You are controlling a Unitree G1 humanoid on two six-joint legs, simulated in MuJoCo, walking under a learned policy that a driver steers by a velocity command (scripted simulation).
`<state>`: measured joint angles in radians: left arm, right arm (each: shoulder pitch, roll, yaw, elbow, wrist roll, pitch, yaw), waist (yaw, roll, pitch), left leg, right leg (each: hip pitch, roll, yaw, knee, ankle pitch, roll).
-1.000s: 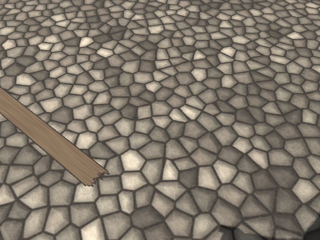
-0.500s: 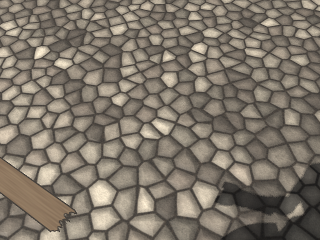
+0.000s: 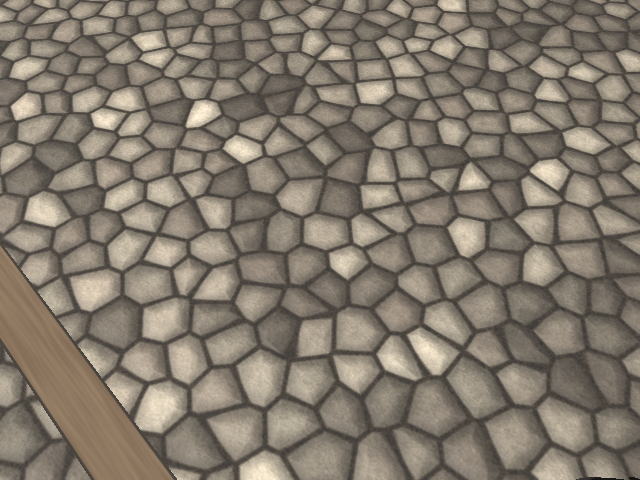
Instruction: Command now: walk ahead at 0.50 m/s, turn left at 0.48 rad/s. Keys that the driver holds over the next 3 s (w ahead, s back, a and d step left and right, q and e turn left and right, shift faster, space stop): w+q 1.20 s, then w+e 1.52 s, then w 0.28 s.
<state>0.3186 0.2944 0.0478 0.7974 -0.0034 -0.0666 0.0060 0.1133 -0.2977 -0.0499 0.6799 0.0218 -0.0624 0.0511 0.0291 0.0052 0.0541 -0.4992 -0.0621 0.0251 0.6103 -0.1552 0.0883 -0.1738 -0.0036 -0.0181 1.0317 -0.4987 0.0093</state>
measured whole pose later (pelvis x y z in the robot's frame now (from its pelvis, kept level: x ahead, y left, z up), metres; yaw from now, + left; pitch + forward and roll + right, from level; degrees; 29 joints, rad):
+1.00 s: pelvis +0.52 +0.11 +0.00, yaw +35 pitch +1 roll -1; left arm 0.29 0.32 0.06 0.82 -0.02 -0.07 0.00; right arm 0.11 -0.30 -0.07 0.57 0.02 -0.02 0.04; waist 0.04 0.00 0.09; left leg -0.48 -0.05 0.03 0.64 -0.18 0.09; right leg -0.19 -0.06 -0.05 1.08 -0.47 0.02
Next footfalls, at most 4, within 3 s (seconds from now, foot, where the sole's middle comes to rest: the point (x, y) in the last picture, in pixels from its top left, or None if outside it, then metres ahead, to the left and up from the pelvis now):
0.40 right None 0.43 -0.11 -0.76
0.92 left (227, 398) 0.59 0.24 -0.76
1.44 right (233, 262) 0.94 0.27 -0.76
1.92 left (113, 223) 1.05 0.59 -0.76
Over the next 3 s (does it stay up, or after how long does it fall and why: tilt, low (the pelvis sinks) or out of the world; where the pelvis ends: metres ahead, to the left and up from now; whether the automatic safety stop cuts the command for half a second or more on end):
stays up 1.55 0.54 0.01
